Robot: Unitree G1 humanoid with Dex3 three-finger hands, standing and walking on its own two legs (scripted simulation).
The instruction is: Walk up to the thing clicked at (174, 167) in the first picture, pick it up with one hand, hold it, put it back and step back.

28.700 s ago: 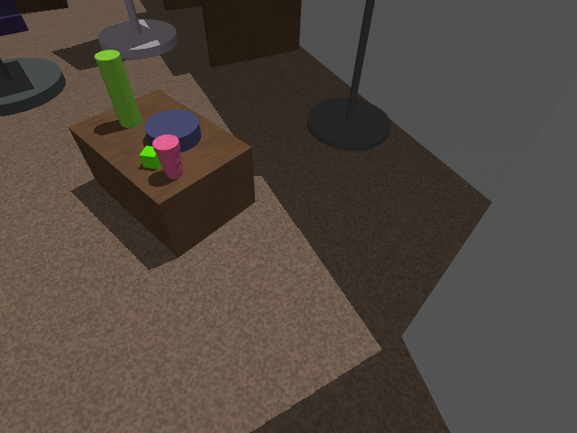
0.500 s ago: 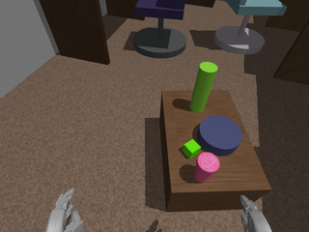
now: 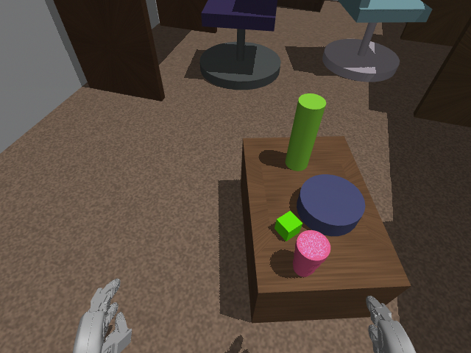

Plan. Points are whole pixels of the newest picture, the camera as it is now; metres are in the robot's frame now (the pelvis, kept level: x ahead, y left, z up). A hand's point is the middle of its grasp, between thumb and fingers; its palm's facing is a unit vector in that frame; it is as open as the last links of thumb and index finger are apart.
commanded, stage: home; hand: right
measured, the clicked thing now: (307, 257) +0.44 -0.20 -0.30
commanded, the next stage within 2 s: stand in 1.28 s
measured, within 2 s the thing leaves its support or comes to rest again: neither
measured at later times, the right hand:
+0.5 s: hand (350, 348) +0.16 -0.17 -0.04, palm faces +0.04 +0.98 -0.21, open 17.6 cm
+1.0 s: hand (348, 346) +0.17 -0.17 -0.04, palm faces +0.04 +0.98 -0.21, open 17.5 cm
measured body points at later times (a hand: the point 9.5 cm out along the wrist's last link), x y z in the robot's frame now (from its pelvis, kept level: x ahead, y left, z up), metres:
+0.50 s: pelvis +0.00 +0.00 +0.00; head +0.03 +0.00 +0.45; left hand +0.17 +0.25 -0.06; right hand +0.16 -0.23 -0.03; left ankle +0.00 +0.15 -0.68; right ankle +0.00 -0.13 -0.68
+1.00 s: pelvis +0.00 +0.01 +0.00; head +0.03 +0.01 +0.45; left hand +0.17 +0.25 -0.06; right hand +0.16 -0.22 -0.03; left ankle +0.00 +0.15 -0.68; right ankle +0.00 -0.13 -0.68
